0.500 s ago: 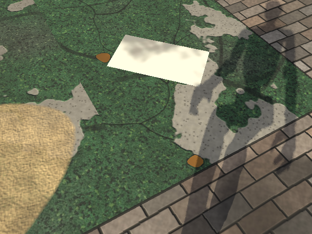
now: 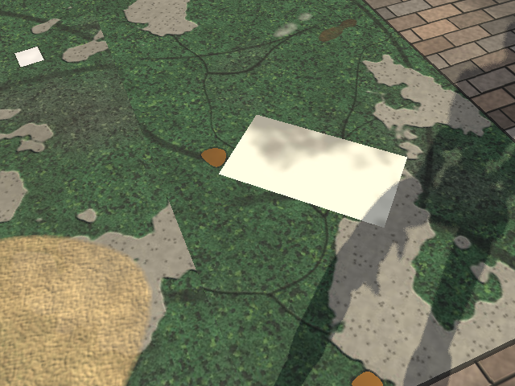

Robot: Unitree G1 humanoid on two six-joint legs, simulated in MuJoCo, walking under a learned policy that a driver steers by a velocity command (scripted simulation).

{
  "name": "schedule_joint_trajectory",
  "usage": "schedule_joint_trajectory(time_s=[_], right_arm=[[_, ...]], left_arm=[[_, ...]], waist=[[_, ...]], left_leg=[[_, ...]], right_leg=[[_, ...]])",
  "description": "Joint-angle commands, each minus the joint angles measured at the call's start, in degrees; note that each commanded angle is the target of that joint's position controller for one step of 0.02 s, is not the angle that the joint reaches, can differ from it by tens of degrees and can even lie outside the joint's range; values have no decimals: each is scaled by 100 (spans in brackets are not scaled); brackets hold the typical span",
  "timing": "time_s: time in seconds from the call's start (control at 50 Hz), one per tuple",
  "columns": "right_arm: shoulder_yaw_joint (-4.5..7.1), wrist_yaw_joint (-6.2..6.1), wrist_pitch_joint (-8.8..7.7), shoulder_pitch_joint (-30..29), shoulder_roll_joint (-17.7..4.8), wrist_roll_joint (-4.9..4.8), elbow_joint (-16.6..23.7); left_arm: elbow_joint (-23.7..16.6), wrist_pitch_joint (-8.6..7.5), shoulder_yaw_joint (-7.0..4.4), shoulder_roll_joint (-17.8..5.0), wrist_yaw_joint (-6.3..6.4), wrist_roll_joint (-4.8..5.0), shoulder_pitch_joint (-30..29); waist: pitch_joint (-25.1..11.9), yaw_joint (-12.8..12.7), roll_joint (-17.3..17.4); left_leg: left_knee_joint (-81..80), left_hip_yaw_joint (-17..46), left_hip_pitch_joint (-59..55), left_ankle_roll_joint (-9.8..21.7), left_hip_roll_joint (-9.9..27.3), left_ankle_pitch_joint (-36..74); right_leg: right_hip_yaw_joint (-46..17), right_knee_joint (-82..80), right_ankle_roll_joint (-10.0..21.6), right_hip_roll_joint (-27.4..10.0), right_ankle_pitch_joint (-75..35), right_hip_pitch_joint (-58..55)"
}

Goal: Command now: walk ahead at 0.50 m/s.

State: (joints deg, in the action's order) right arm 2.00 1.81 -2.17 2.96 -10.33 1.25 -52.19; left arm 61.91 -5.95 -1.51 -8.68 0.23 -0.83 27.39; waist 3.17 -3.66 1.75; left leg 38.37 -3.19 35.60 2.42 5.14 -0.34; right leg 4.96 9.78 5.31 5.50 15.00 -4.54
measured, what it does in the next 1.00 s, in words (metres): walks ahead, turning right: left foot, then right foot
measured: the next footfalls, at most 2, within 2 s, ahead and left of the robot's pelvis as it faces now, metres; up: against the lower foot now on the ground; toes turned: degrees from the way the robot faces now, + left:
left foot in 0.12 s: +0.25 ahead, +0.10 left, +0.00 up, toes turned +4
right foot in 0.68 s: +0.52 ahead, -0.08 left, +0.00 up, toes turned -19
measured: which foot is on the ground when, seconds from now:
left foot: up 0.00-0.10, down 0.12-0.70, up 0.72-1.00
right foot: down 0.00-0.12, up 0.14-0.66, down 0.68-1.00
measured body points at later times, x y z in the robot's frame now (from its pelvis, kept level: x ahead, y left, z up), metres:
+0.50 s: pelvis +0.28 +0.04 +0.00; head +0.31 +0.04 +0.45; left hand +0.43 +0.26 -0.14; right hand +0.20 -0.19 -0.14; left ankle +0.21 +0.10 -0.74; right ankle +0.41 -0.12 -0.68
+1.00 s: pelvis +0.53 -0.04 +0.00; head +0.56 -0.08 +0.45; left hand +0.65 +0.21 -0.12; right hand +0.58 -0.33 -0.12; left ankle +0.71 +0.07 -0.67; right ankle +0.48 -0.06 -0.74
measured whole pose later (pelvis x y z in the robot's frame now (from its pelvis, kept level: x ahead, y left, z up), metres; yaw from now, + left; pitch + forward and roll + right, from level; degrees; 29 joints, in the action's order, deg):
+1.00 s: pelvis +0.53 -0.04 +0.00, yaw -25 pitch +1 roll +0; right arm 2.7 -0.1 -1.4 5.2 -14.0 1.9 -45.4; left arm 52.7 -2.2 -4.2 -14.5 0.3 0.0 19.1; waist 4.6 -2.4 2.2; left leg 53.8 2.0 38.4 -2.5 5.9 -10.3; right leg -3.4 19.5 8.0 8.7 12.7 7.0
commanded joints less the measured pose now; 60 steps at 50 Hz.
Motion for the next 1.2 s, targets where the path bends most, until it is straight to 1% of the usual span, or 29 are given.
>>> schedule_joint_trajectory(time_s=[0.02,0.08,0.12,0.14,0.16,0.18,0.2,0.22,0.26,0.36,0.46,0.54,0.6,0.64,0.66,0.68,0.7,0.72,0.74,0.76,0.78,0.8,0.84,0.9,1.0,1.08,1.16,1.18,1.2], right_arm=[[29,-8,-116,-702,-276,-12,513],[118,-78,-191,-92,-449,0,392],[282,-179,-286,1626,-737,86,-158],[428,-244,-312,2555,-1273,249,-311],[504,-168,-257,2565,-1552,210,-326],[450,-125,-207,2029,-1249,12,-271],[339,-106,-232,1447,-880,-27,-172],[260,-95,-283,1177,-595,1,-157],[155,-163,-357,1244,-295,-21,-294],[180,-221,-508,1808,-557,-34,-465],[127,-268,-509,2137,-534,-38,-500],[136,-361,-466,2552,-648,-30,-639],[175,-441,-396,2507,-823,-7,-654],[230,-469,-313,2349,-979,29,-595],[258,-444,-267,2284,-1056,28,-528],[278,-391,-250,2103,-1105,-9,-402],[188,-313,-264,2187,-608,-57,-111],[218,-224,-314,1920,-683,-102,283],[222,-188,-384,1301,-813,-44,413],[206,-171,-454,1220,-815,-85,471],[216,-189,-444,1317,-793,-59,388],[216,-208,-340,1410,-777,42,380],[208,-206,-108,1569,-678,136,388],[183,-201,38,1260,-634,106,595],[108,-189,90,407,-705,37,948],[38,-206,39,95,-756,-2,1042],[98,-292,-87,1024,-1013,6,726],[107,-328,-169,1512,-1022,30,581],[140,-377,-246,1981,-1299,71,544]], left_arm=[[-25,-24,-117,-767,66,-49,520],[-42,-11,-156,-925,114,-78,254],[-90,24,-158,-960,101,-28,52],[-310,13,-63,-627,53,122,144],[-296,34,-59,-373,14,240,747],[-324,82,-185,-811,41,104,191],[-483,56,-178,-736,15,71,-264],[-491,65,-176,-620,2,54,-428],[-421,225,-179,-435,-73,-79,-227],[-737,438,-215,-407,-191,-82,-956],[-1165,409,-143,-352,-261,-33,-2051],[-1467,395,-83,-336,-287,-63,-2713],[-1492,394,-147,-475,-266,-90,-2515],[-1315,396,-247,-656,-229,-104,-1818],[-1154,372,-328,-796,-212,-126,-1267],[-948,336,-455,-1049,-167,-194,-511],[-963,333,-618,-1634,-102,-224,-329],[-1060,406,-668,-1909,-129,-96,-406],[-1027,444,-622,-1732,-92,-2,-630],[-1051,432,-550,-1445,-67,33,-909],[-1090,397,-488,-1222,-52,25,-1172],[-1134,346,-438,-1115,-12,78,-1321],[-1150,217,-405,-1148,-6,112,-1265],[-1135,209,-454,-1406,-5,91,-930],[-1184,363,-387,-1289,62,77,-503],[-1177,415,-343,-1255,145,-8,-318],[-1272,382,-338,-1378,176,-12,-728],[-1305,342,-324,-1397,157,66,-926],[-1504,275,-240,-1189,133,138,-910]], waist=[[356,-13,-583],[35,383,-694],[-837,1113,-543],[-1620,1304,160],[-2124,971,1023],[-1492,834,135],[-678,665,21],[-306,503,-132],[-107,233,72],[123,202,156],[291,400,185],[366,586,187],[127,384,342],[-288,52,488],[-604,-168,471],[-963,-594,184],[-1437,-415,-812],[-1734,-238,-1130],[-941,-204,-387],[-444,-11,-151],[-165,276,196],[-63,460,185],[-204,615,25],[-375,546,-275],[-479,164,-622],[-460,-35,-666],[-513,434,-669],[-632,766,-476],[-1240,867,198]], left_leg=[[-422,-224,125,140,-256,-152],[-762,-339,-897,443,-624,-853],[-1282,-194,-3026,735,-618,-565],[-1326,1497,-4733,1150,824,-1067],[-1983,4049,-5597,1882,2075,-941],[-2195,3630,-4937,1621,1741,-1553],[-2459,2756,-3996,1368,1552,-1451],[-2692,2150,-3369,1111,1282,-1078],[-2948,1274,-2682,764,924,-628],[-3137,295,-2752,559,746,420],[-3085,-424,-3051,355,576,1265],[-2881,-729,-3769,354,788,2027],[-2115,-996,-4286,308,938,4006],[-930,-1111,-4410,340,1004,5047],[34,-1107,-4209,366,1014,4756],[1490,-1174,-3375,245,893,3559],[3470,-1145,-1466,37,248,-653],[4777,-42,235,-116,-821,-3109],[4571,525,883,-56,-304,-2456],[4066,487,746,-61,-108,-1949],[3542,482,388,-104,61,-1750],[3245,465,14,-222,123,-1741],[2883,394,-433,-416,100,-1820],[2330,208,-318,-552,-54,-1399],[1190,130,-34,-471,-203,-591],[310,144,-142,-277,-377,-412],[-854,177,-1581,89,-634,-591],[-1597,287,-2376,209,-469,450],[-1403,1362,-3616,539,696,3328]], right_leg=[[-673,78,560,-1689,-3487,-188],[-528,976,455,-1783,-5348,-384],[-302,2929,281,-1519,-5013,308],[-37,4805,109,-1096,-2799,1878],[-211,6565,-18,-79,1615,3503],[-848,6793,87,-485,1117,3930],[-842,6508,92,-702,580,3995],[-832,6169,93,-892,264,3801],[-811,5764,2,-1043,45,3323],[-632,5338,-123,-1119,-708,4024],[-236,3862,-166,-1006,-1623,4217],[227,2885,2,-838,-1553,4112],[489,2637,304,-482,-863,3604],[600,2574,589,-133,-258,2868],[526,2301,742,5,-129,2192],[39,1735,981,-178,-198,1002],[-2154,1638,1520,-1760,-124,-491],[-4867,752,2248,-2588,-273,-1216],[-3965,551,1974,-2425,-257,-710],[-3350,407,1702,-2252,-645,30],[-2825,321,1411,-1938,-1291,628],[-2363,345,1276,-1692,-2336,1059],[-1798,558,1159,-1420,-4212,1369],[-1412,866,868,-1087,-5547,1357],[-1412,1062,350,-963,-5532,810],[-1572,1319,275,-1142,-5555,243],[-1758,2174,131,-1187,-5914,422],[-1665,2806,31,-1008,-5415,664],[-1456,4010,-112,-588,-3080,1377]])
Keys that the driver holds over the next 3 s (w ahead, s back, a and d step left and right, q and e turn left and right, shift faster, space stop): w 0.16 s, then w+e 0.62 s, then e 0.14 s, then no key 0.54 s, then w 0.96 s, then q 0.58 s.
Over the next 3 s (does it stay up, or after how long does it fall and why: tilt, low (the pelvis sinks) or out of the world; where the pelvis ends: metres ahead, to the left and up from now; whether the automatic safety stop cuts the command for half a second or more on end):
stays up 1.10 -0.28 -0.01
